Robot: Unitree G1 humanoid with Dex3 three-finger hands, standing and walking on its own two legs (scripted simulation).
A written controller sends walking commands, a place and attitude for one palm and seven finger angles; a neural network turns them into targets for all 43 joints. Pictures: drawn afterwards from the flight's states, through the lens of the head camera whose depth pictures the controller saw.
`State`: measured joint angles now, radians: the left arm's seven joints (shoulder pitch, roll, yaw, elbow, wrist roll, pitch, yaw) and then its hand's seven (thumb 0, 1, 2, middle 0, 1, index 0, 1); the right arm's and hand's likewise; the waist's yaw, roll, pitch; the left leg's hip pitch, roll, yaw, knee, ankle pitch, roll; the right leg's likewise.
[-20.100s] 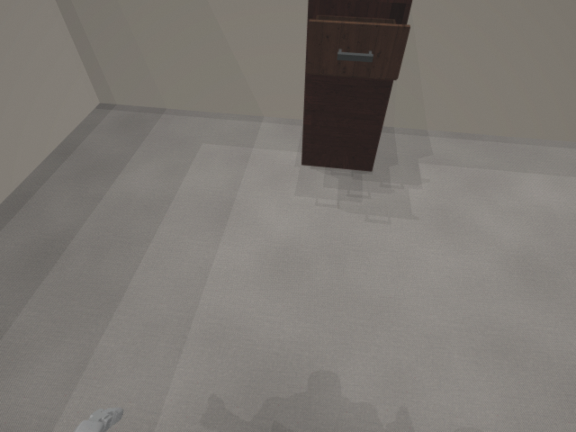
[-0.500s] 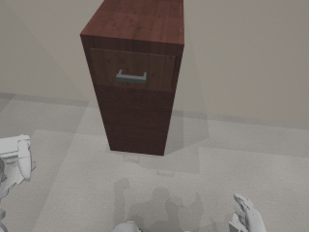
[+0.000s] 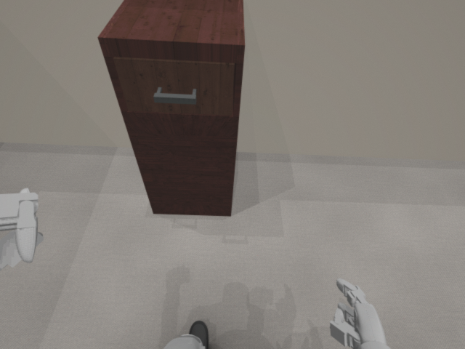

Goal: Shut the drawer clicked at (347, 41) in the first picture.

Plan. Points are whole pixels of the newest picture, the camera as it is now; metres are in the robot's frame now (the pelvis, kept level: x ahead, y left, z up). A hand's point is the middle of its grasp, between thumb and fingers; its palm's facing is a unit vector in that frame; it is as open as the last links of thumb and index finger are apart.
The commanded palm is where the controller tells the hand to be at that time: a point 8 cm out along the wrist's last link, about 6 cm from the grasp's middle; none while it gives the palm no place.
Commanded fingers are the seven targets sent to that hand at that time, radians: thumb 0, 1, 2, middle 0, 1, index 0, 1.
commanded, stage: stop stepping back and stand still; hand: left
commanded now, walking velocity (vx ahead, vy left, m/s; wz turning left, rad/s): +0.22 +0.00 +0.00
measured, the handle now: (176, 94) +0.78 +0.20 -0.03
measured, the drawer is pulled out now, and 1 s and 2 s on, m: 0.00 0.00 0.00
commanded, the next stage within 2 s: let the arm hang, fingers relaxed in 0.64 s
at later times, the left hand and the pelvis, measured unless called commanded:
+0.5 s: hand out of the picture +0.12 +0.25 +0.20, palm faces +0.37 -0.79 -0.48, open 3.2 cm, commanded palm +0.06 +0.30 +0.19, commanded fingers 0.00 0.90 0.90 -1.40 -1.60 -1.40 -1.60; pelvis -0.06 +0.02 +0.01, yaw +2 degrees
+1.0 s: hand out of the picture +0.01 +0.21 -0.14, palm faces +0.10 -0.97 -0.21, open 3.1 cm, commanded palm none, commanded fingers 0.00 0.90 0.90 -0.84 -0.99 -0.84 -0.99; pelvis -0.08 +0.03 +0.00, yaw +6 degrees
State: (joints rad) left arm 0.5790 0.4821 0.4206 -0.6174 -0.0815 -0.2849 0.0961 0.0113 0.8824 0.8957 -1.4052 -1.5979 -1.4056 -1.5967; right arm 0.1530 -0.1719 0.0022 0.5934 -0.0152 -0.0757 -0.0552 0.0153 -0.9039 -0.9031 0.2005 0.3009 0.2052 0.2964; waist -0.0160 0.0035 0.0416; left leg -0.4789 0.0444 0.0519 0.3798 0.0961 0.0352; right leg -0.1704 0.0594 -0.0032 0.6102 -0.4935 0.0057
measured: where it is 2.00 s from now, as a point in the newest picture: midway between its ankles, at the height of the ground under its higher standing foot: outside the picture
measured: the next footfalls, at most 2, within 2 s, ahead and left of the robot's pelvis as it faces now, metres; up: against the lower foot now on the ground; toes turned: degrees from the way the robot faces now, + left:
left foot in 0.26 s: +0.00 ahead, +0.15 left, +0.00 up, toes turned +6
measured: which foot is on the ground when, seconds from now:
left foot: down 0.00-0.04, up 0.06-0.24, down 0.26-1.00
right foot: down 0.00-1.00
